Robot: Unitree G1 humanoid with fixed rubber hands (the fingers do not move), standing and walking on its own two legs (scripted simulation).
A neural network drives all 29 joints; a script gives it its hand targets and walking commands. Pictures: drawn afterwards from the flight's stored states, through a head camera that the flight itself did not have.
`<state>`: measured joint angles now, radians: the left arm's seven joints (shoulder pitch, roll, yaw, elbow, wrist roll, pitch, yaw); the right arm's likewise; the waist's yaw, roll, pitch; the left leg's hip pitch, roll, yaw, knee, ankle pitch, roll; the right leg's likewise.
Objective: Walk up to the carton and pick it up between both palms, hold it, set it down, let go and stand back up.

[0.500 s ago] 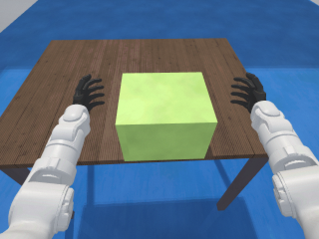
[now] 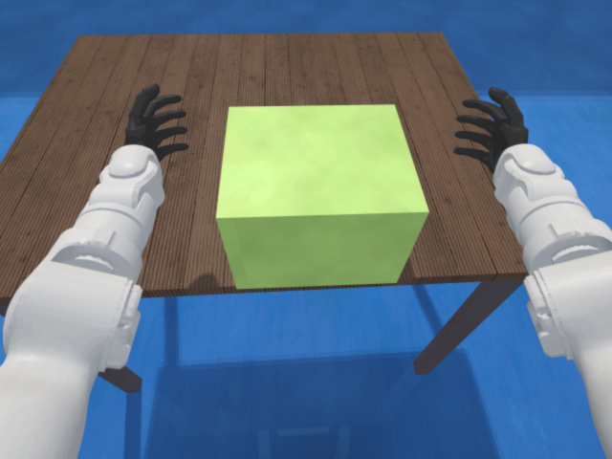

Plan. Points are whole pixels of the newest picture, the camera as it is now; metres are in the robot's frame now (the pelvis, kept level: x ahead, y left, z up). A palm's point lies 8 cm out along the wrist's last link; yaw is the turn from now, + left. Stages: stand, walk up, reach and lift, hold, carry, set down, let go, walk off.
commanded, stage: reach and lift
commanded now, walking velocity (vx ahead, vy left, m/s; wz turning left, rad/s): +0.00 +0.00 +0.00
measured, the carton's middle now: (315, 197) +0.50 +0.00 +0.04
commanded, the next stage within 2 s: none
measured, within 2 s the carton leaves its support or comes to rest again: neither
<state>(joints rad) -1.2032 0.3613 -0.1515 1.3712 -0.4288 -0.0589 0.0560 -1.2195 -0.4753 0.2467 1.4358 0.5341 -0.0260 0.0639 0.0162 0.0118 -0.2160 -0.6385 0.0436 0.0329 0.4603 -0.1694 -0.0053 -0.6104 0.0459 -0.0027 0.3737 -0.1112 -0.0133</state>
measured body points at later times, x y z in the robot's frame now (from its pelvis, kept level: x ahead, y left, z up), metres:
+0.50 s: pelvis -0.01 +0.00 -0.01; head +0.13 -0.01 +0.42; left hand +0.49 +0.20 +0.05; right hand +0.50 -0.22 +0.06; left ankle +0.01 +0.12 -0.73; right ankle +0.02 -0.11 -0.73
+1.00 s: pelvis +0.00 +0.00 +0.00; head +0.14 -0.01 +0.43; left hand +0.49 +0.17 +0.06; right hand +0.50 -0.18 +0.06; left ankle +0.01 +0.12 -0.73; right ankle +0.02 -0.11 -0.73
